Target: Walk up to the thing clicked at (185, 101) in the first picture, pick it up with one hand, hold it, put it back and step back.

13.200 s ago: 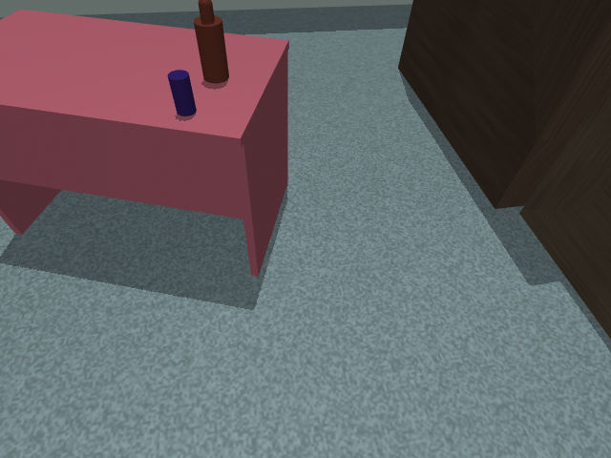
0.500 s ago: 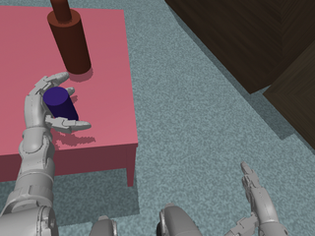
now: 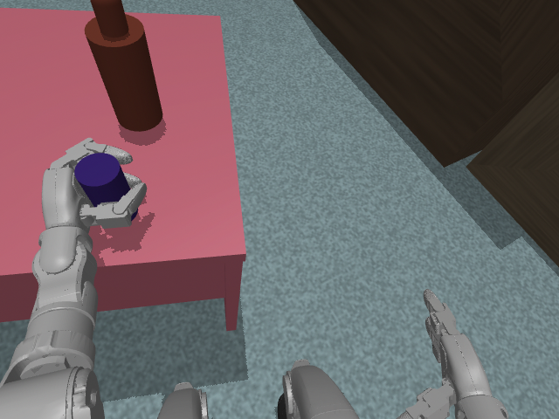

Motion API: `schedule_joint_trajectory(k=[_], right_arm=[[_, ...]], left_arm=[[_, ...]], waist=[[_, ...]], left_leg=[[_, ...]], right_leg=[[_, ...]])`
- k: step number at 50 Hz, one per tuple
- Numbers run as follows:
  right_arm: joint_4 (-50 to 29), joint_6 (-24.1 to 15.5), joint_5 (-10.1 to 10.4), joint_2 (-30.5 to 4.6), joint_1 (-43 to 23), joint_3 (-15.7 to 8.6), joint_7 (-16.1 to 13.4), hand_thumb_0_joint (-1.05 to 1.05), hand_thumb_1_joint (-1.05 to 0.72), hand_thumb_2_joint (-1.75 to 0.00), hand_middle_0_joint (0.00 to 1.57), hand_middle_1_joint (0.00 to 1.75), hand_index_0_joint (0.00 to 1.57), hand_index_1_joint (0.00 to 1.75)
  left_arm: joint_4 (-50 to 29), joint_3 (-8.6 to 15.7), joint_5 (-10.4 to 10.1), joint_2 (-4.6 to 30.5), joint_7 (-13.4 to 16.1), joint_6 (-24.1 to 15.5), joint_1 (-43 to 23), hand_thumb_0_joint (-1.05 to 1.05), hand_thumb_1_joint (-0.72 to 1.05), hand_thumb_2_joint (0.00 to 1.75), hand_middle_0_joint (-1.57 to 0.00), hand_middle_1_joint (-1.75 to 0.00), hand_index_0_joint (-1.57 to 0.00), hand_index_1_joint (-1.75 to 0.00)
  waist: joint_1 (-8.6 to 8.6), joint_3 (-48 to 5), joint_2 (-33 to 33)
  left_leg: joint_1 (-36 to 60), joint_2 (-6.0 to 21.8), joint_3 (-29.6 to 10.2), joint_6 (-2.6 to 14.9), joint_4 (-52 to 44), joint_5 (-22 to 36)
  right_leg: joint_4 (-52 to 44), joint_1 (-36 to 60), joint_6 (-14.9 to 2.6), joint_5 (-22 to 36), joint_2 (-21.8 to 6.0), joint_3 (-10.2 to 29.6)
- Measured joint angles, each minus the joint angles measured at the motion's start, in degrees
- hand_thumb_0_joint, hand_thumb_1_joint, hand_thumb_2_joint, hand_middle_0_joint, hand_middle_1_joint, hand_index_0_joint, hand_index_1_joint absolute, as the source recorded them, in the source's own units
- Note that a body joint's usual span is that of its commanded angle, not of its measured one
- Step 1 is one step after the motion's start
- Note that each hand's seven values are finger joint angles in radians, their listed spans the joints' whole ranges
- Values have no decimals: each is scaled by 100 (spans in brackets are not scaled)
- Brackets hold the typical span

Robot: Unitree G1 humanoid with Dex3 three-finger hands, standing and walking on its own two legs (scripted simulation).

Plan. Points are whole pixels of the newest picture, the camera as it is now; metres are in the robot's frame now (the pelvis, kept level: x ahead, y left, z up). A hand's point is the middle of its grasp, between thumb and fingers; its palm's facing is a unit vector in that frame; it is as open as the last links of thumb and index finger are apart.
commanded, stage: settle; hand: left
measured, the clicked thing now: (109, 192) +0.44 +0.17 +0.03
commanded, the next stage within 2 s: lift in 0.82 s
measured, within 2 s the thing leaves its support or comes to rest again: leaves its support in 0.14 s
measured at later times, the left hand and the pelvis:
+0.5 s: hand (100, 166) +0.44 +0.17 +0.08, palm faces +0.05 -1.00 +0.00, open 7.0 cm; pelvis +0.00 +0.00 +0.02, yaw +0 degrees
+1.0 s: hand (92, 143) +0.46 +0.17 +0.11, palm faces +0.05 -1.00 +0.00, open 7.0 cm; pelvis +0.01 +0.00 +0.03, yaw +0 degrees
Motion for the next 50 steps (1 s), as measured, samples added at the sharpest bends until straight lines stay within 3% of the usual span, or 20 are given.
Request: schedule_joint_trajectory(k=[3,24,50], right_arm=[[-11,24,0,7,5,16,4,-1,52,-5,6,6,5,5],[316,150,113,-9,-59,11,-160,-1,53,-5,6,6,5,5],[996,61,194,22,-327,-1,-243,-2,54,-5,6,6,5,5]], left_arm=[[-18,-17,17,46,-8,66,2,-1,-5,113,-92,-105,-92,-106],[-121,-133,-81,128,16,684,-201,-1,-5,113,-91,-106,-91,-106],[-163,-131,-161,214,-55,1058,-403,-1,-5,113,-91,-106,-91,-107]], waist=[[7,1,14],[150,28,64],[219,85,112]], left_leg=[[-1,4,1,-7,3,3],[612,-11,64,12,-495,183],[1066,-10,107,20,-944,307]], right_leg=[[1,-2,-5,6,4,2],[-463,582,13,178,-1,46],[-898,1020,23,303,8,70]])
